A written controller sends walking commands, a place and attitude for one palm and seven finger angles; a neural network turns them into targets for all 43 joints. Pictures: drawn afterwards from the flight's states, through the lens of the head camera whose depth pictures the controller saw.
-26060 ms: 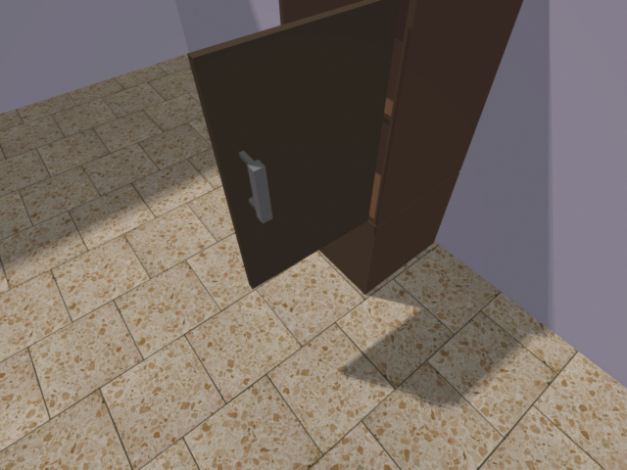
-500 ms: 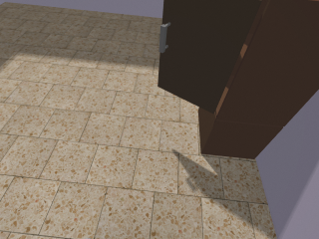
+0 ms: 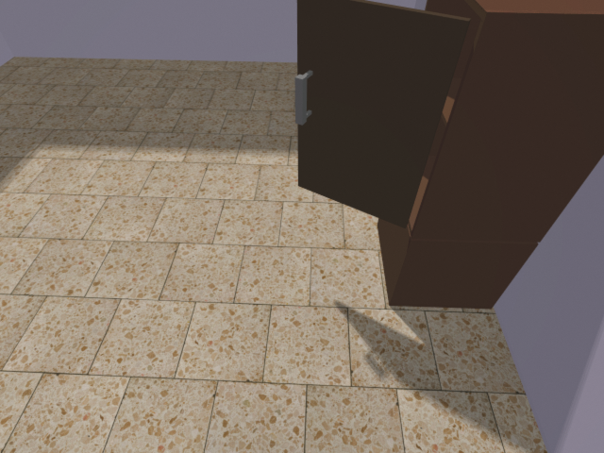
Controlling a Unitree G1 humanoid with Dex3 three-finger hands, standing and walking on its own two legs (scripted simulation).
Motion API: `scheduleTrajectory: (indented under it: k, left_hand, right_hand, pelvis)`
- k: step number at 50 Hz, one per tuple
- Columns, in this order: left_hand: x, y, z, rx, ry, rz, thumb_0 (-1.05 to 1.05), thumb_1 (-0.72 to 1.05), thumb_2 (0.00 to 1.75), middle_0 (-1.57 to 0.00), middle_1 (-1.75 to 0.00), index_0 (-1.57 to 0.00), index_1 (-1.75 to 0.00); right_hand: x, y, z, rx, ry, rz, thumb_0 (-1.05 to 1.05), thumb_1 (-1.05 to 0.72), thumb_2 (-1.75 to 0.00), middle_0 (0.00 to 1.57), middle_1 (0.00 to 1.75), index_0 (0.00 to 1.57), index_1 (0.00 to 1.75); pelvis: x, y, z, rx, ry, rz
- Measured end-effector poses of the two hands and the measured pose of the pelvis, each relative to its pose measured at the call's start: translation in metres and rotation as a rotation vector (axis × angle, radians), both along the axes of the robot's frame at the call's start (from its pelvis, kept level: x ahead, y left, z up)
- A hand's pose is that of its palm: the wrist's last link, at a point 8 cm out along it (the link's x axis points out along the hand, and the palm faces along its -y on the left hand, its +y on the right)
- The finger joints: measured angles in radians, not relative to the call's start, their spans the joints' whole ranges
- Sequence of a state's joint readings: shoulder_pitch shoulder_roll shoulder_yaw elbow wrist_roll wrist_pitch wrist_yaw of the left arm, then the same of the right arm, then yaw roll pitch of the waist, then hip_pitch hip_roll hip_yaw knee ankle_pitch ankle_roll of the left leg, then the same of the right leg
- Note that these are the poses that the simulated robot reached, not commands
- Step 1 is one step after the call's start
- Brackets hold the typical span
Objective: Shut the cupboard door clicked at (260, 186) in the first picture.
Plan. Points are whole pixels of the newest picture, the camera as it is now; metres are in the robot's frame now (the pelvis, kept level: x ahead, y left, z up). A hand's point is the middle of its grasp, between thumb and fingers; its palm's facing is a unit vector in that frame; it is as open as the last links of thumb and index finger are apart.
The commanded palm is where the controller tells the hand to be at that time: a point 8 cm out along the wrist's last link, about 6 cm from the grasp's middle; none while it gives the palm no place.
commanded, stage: let the arm hang, fingers relaxed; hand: left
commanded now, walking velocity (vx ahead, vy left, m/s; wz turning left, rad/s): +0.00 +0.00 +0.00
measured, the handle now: (305, 97) +0.98 +0.04 +0.00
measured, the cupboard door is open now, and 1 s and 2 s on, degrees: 61 61 61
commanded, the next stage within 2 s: look to check the result in 0.26 s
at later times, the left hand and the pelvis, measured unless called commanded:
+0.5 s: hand out of the picture -0.02 +0.18 -0.18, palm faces +0.02 -0.98 -0.19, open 7.4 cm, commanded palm none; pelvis +0.00 +0.01 +0.00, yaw -1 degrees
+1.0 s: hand out of the picture +0.04 +0.20 -0.17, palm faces +0.00 -0.97 -0.24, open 7.4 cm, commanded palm none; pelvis +0.02 +0.01 +0.00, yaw +0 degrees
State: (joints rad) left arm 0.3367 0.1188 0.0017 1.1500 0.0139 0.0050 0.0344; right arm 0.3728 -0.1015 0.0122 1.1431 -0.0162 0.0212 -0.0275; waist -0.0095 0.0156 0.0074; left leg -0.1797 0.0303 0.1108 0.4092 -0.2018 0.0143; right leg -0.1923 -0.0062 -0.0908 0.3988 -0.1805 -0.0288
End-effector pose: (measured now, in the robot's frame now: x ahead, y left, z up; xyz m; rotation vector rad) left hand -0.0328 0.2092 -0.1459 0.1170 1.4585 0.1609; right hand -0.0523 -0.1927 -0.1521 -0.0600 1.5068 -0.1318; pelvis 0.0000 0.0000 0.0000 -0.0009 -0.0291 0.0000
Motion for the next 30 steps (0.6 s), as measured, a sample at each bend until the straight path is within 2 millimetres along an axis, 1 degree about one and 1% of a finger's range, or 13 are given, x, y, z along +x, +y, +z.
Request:
scheduleTrajectory:
  k: [6,11,23,30]
  left_hand:
    - [0.004,-0.008,-0.004,-0.034,-0.012,-0.002,0.00,0.91,0.90,-0.20,-0.30,-0.20,-0.30]
    - [0.007,-0.007,-0.005,-0.039,-0.019,-0.005,0.00,0.91,0.90,-0.20,-0.30,-0.20,-0.30]
    - [0.010,0.015,-0.001,0.006,-0.014,-0.014,0.00,0.91,0.90,-0.20,-0.30,-0.19,-0.30]
    - [0.017,0.026,0.003,0.032,-0.017,-0.024,0.00,0.91,0.90,-0.20,-0.30,-0.19,-0.30]
  right_hand:
    - [0.000,0.006,0.001,-0.008,-0.006,-0.012,0.00,-0.91,-0.90,0.20,0.30,0.20,0.29]
    - [0.006,0.006,0.002,-0.017,-0.024,-0.013,0.00,-0.91,-0.90,0.20,0.30,0.20,0.29]
    - [0.025,0.002,0.002,-0.032,-0.066,-0.004,0.00,-0.91,-0.90,0.20,0.30,0.20,0.29]
    - [0.033,-0.006,0.002,-0.044,-0.074,0.005,0.00,-0.91,-0.90,0.20,0.30,0.20,0.29]
  pelvis:
    - [0.001,0.005,0.000,0.001,0.002,-0.004]
    - [0.001,0.008,-0.001,0.001,0.004,-0.004]
    - [0.004,0.013,0.000,0.001,0.006,-0.010]
    - [0.007,0.013,0.000,0.002,0.005,-0.011]
